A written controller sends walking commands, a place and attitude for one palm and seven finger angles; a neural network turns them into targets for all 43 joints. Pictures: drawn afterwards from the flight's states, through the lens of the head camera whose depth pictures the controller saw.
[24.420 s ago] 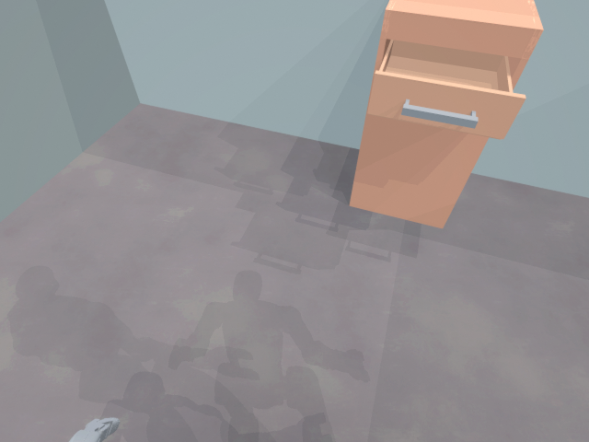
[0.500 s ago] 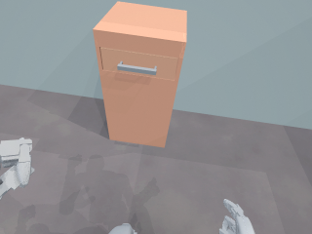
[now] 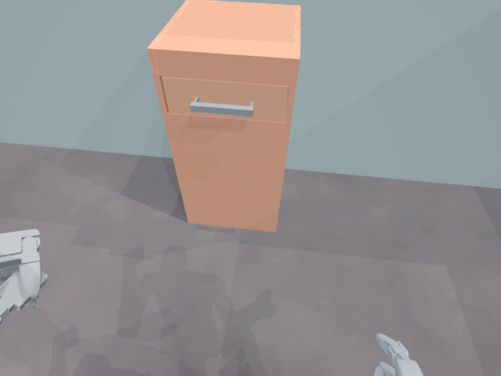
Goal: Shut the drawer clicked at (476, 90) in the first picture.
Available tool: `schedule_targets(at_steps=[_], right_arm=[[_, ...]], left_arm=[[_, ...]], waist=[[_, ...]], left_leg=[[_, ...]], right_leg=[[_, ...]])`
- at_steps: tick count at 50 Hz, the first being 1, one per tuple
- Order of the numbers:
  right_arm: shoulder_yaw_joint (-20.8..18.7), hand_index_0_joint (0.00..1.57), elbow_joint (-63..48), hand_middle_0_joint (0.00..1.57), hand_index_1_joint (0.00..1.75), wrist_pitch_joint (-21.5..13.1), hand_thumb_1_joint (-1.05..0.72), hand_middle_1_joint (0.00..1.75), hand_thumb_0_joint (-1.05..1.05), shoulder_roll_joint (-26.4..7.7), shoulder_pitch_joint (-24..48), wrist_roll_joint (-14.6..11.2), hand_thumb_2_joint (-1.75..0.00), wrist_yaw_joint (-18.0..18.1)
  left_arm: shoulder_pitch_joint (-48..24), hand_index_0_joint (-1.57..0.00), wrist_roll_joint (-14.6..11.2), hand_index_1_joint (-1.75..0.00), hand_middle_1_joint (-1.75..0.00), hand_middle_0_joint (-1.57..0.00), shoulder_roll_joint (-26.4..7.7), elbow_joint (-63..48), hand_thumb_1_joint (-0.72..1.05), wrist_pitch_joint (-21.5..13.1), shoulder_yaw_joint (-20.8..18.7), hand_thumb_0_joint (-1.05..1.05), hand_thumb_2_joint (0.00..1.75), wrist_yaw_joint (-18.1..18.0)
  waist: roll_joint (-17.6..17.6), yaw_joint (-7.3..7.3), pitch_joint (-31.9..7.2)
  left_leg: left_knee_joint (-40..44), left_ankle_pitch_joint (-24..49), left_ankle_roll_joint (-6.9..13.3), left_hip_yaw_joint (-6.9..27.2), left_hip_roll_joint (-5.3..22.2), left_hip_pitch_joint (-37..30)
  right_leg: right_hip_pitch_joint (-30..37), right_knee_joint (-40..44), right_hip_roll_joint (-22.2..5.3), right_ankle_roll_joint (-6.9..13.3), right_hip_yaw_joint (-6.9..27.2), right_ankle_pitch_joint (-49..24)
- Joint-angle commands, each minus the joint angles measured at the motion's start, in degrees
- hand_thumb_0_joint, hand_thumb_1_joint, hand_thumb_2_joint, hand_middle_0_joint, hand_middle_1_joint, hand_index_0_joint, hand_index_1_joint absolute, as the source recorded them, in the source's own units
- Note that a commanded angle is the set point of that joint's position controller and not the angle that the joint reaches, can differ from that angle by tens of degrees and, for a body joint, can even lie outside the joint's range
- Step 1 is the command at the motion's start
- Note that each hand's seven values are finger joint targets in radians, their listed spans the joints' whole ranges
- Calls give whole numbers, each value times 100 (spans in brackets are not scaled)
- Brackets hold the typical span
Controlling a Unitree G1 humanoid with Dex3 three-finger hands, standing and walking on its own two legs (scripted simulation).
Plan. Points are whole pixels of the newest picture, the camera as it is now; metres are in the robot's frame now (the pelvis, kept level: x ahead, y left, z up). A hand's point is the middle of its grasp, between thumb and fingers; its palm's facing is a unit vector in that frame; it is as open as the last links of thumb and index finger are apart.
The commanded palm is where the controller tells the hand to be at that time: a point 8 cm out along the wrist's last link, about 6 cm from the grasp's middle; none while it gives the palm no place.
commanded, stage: stop stepping back and stand still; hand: left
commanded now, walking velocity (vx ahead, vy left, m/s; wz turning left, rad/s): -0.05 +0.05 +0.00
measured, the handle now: (223, 105) +0.87 +0.13 -0.06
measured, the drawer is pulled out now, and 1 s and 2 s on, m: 0.00 0.00 0.00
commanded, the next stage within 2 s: let the arm hang, fingers relaxed in 0.18 s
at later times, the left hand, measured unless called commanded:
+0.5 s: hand out of the picture +0.14 +0.23 -0.11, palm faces +0.01 -0.94 -0.34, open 3.0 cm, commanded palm none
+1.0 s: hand out of the picture -0.04 +0.23 -0.16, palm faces +0.03 -0.97 -0.26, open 6.6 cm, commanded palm none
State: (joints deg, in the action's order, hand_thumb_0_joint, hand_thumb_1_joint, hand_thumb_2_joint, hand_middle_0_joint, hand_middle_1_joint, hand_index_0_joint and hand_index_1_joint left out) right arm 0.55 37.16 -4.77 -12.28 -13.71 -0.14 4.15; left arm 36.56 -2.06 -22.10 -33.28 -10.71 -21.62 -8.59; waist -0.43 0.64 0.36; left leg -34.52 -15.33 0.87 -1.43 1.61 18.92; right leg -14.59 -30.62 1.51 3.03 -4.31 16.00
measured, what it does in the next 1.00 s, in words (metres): stands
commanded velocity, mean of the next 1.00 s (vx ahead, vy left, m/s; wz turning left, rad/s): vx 0.00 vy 0.00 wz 0.00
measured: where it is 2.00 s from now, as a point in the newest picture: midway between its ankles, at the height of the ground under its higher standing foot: outside the picture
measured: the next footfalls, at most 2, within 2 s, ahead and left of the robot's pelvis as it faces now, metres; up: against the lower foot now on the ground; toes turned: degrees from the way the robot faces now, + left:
none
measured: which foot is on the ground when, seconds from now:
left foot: down 0.00-1.00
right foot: down 0.00-1.00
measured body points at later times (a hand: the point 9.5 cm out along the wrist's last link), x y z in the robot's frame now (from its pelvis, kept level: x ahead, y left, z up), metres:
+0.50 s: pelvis +0.00 +0.01 +0.00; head +0.00 +0.00 +0.45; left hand +0.14 +0.28 -0.09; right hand +0.14 -0.24 -0.13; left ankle +0.03 +0.12 -0.73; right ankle +0.00 -0.09 -0.73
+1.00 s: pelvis -0.01 +0.02 +0.01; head +0.01 +0.02 +0.46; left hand -0.04 +0.28 -0.14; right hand -0.02 -0.21 -0.15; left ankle +0.03 +0.12 -0.73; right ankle +0.00 -0.09 -0.73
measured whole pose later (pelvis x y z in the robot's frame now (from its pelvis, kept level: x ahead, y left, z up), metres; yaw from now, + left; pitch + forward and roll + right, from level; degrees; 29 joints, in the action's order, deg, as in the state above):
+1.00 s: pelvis -0.01 +0.02 +0.01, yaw +1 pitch -2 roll +0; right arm -0.2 65.2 1.4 -10.2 -16.1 0.7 1.2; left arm 15.7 0.7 -12.8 66.3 0.9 -0.5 -0.9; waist -1.1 -0.1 3.7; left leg -23.2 -8.5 1.6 -1.3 -0.9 13.1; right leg -10.3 -23.8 -0.9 1.0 -4.8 11.8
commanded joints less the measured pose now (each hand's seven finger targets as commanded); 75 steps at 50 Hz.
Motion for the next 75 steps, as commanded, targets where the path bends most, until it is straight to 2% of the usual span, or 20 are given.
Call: schedule_targets(at_steps=[1,2,4,8,13,14,15,17,19,21,25,27,29,31,35,44,46,53,60,75], right_arm=[[-273,20,-990,20,30,-493,-90,30,0,-670,776,-24,-90,132],[-282,20,-953,20,30,-497,-90,30,0,-643,737,-31,-90,139],[-234,20,-970,20,30,-493,-90,30,0,-599,802,7,-90,130],[-282,20,-1040,20,30,-502,-90,30,0,-630,698,-13,-90,104],[-291,20,-1081,20,30,-428,-90,30,0,-611,702,-24,-90,86],[-569,20,354,20,30,-787,-90,30,0,-1434,961,-34,-90,-440],[-640,20,282,20,30,-293,-90,30,0,-1553,565,-70,-90,-483],[-491,20,220,20,30,-15,-90,30,0,-1270,449,4,-90,-469],[-428,20,268,20,30,121,-90,30,0,-1261,472,75,-90,-458],[-381,20,455,20,30,254,-90,30,0,-1229,583,121,-90,-436],[-213,20,930,20,30,435,-90,30,0,-1006,723,177,-90,-413],[-163,20,1198,20,30,470,-90,30,0,-893,653,162,-90,-385],[-164,20,1439,20,30,489,-90,30,0,-877,481,134,-90,-360],[-168,20,1686,20,30,510,-90,30,0,-748,328,145,-90,-333],[-199,20,2058,20,30,520,-90,30,0,-720,3,124,-90,-306],[-220,20,2504,20,30,503,-90,30,0,-622,-370,98,-90,-263],[-217,20,2559,20,30,505,-90,30,0,-562,-412,110,-90,-261],[-235,20,2618,20,30,479,-90,30,0,-496,-407,133,-90,-261],[-245,20,2590,20,30,434,-90,30,0,-444,-298,125,-90,-259],[-252,20,2589,20,30,412,-90,30,0,-574,-98,113,-90,-234]], left_arm=[[-134,-140,-11,-160,-160,-140,-867,-1132,90,-455,-510,0,90,-85],[20,-140,11,-160,-160,-140,-874,-913,90,-449,-570,0,90,-76],[-201,-140,44,-160,-160,-140,-958,-1200,90,-513,-611,0,90,-57],[42,-140,7,-160,-160,-140,-908,-1113,90,-560,-633,0,90,-70],[190,-140,-66,-160,-160,-140,-838,-859,90,-509,-630,0,90,-60],[-872,-140,432,-160,-160,-140,-224,3870,90,141,1766,0,90,739],[-1071,-136,409,-156,-156,-136,-243,3870,90,724,1457,0,90,880],[-1375,-128,430,-147,-147,-128,-121,4405,90,878,1517,0,90,868],[-1794,-120,442,-138,-138,-120,-235,5096,90,901,1595,0,90,860],[-2118,-112,400,-130,-130,-112,-297,5870,90,962,1662,0,90,840],[-2393,-96,335,-112,-112,-96,-127,7298,90,1086,1879,0,90,787],[-2320,-88,310,-104,-104,-88,-35,7891,90,1088,1949,0,90,788],[-2279,-80,302,-95,-95,-80,-76,8327,90,1048,1971,0,90,789],[-2170,-72,286,-86,-86,-72,43,8692,90,1033,1953,0,90,782],[-2135,-56,267,-69,-69,-56,47,9175,90,1017,1968,0,90,785],[-1894,-20,262,-30,-30,-20,138,9701,90,1034,2002,0,90,739],[-1918,-20,258,-30,-30,-20,178,9734,90,1040,1998,0,90,731],[-1975,-20,274,-30,-30,-20,266,9722,90,1045,1965,0,90,718],[-2093,-20,285,-30,-30,-20,316,9658,90,998,1945,0,90,704],[-2296,-20,274,-30,-30,-20,241,9653,90,958,1914,0,90,709]], waist=[[-53,-66,-294],[-13,-52,-313],[-405,-44,-314],[-221,-64,-627],[-53,-30,-534],[-232,267,-413],[-90,102,-668],[628,-10,-749],[1200,-14,-750],[1006,-12,-530],[-289,-94,-111],[-482,-108,-91],[-259,-78,-119],[-619,-65,-153],[-243,-37,-42],[-18,-75,249],[87,-68,336],[-138,-67,419],[-13,-67,344],[-15,-41,225]], left_leg=[[992,1150,143,449,460,-735],[884,1363,155,429,445,-720],[1014,1496,132,503,419,-568],[966,1529,93,440,365,-662],[925,1183,52,355,274,-689],[70,2355,52,423,531,-627],[261,2409,64,487,528,-560],[251,2029,223,700,523,-263],[227,1788,210,701,375,-189],[284,1565,184,632,249,-332],[1083,1134,174,815,389,-215],[1312,631,148,812,367,-257],[1325,524,109,755,328,-453],[1370,266,101,680,313,-576],[1432,212,111,670,347,-682],[1634,218,158,704,391,-630],[1672,134,160,707,384,-609],[1852,-84,156,803,385,-495],[1740,552,143,707,398,-671],[1643,1042,109,628,434,-935]], right_leg=[[9,727,-783,-246,800,-703],[44,716,-721,-275,792,-958],[198,607,-676,-269,673,-1113],[465,686,-633,-251,687,-1265],[308,971,-692,-205,825,-1108],[-407,53,-956,-115,384,-2024],[-231,141,-978,-105,642,-1953],[-42,14,-826,-52,509,-1655],[181,105,-922,71,641,-1781],[26,303,-1054,173,735,-1575],[197,627,-779,-14,670,-368],[303,894,-757,-19,732,-7],[303,1135,-777,13,763,103],[290,1336,-820,51,788,270],[221,1484,-829,85,685,372],[184,1402,-788,62,535,334],[137,1416,-802,64,537,436],[132,1282,-751,29,537,385],[236,1297,-800,1,535,-33],[398,1408,-829,9,585,-418]])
